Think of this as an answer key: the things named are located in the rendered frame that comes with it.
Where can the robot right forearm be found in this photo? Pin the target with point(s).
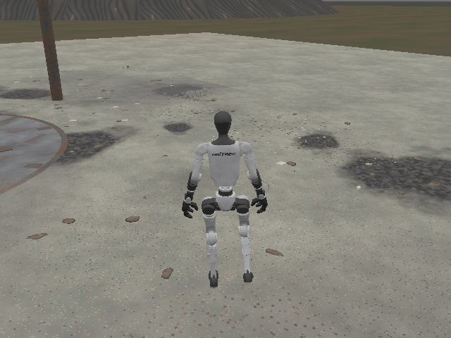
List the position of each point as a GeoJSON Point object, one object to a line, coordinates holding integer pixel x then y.
{"type": "Point", "coordinates": [258, 187]}

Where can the left robot foot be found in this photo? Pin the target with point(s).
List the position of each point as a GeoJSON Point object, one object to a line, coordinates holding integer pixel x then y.
{"type": "Point", "coordinates": [213, 281]}

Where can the right robot hand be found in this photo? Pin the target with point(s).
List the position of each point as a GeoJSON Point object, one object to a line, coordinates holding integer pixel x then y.
{"type": "Point", "coordinates": [260, 202]}

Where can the left robot hand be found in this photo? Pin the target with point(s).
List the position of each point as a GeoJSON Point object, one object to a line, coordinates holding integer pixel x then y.
{"type": "Point", "coordinates": [186, 208]}

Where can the robot left upper arm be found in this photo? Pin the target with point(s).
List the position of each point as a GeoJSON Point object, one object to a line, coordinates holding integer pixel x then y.
{"type": "Point", "coordinates": [198, 161]}

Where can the robot right upper arm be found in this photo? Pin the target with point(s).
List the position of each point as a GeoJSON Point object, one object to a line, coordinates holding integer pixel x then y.
{"type": "Point", "coordinates": [246, 148]}

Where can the right robot thigh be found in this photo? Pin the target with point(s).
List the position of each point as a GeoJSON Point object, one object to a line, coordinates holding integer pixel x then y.
{"type": "Point", "coordinates": [242, 205]}

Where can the robot left forearm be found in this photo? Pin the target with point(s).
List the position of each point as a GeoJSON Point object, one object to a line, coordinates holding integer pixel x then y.
{"type": "Point", "coordinates": [191, 187]}

